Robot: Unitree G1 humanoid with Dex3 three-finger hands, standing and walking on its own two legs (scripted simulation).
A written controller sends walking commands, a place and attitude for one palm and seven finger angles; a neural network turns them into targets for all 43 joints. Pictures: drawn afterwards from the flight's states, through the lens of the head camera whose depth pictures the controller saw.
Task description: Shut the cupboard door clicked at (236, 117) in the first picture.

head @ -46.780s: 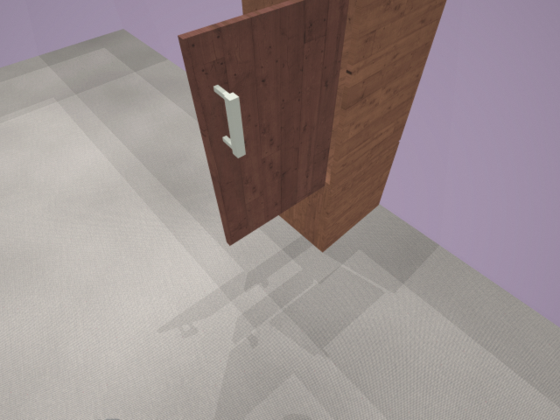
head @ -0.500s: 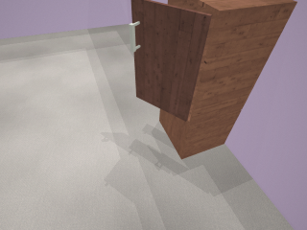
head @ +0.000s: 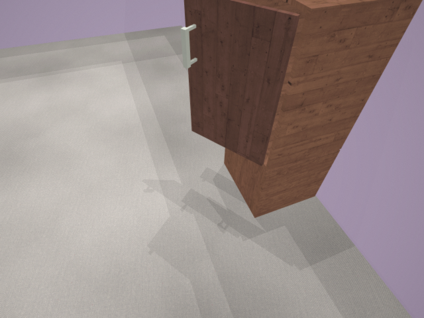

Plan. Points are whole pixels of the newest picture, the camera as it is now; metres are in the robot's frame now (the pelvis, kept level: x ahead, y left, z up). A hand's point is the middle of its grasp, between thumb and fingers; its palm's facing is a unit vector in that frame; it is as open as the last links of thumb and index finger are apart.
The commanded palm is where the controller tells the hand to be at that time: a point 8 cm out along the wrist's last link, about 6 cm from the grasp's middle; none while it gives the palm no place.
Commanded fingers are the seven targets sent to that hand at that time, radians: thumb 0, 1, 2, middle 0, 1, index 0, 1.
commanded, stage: look to check the result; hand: left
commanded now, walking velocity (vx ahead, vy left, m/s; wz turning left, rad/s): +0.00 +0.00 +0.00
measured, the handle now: (189, 46) +0.93 +0.13 +0.08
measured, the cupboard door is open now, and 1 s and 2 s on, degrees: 33 33 33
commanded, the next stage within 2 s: walk to a spot facing it in 0.14 s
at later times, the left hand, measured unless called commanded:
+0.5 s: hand out of the picture -0.01 +0.17 -0.19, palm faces +0.14 -0.97 -0.18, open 7.4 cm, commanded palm none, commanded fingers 0.00 0.90 0.90 -0.20 -0.30 -0.20 -0.30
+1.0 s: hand out of the picture +0.03 +0.26 -0.16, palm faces +0.38 -0.89 -0.26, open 7.4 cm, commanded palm none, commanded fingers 0.00 0.90 0.90 -0.20 -0.30 -0.20 -0.30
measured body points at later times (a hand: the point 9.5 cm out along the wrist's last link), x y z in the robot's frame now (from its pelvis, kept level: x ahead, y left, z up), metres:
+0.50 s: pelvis +0.00 +0.00 -0.01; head +0.02 +0.02 +0.44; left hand -0.02 +0.22 -0.18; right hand +0.00 -0.21 -0.17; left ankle +0.03 +0.10 -0.73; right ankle -0.02 -0.10 -0.74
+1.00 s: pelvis -0.01 +0.01 +0.00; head +0.03 +0.05 +0.45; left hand +0.01 +0.31 -0.14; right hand +0.13 -0.21 -0.13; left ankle +0.02 +0.11 -0.74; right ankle +0.04 -0.16 -0.68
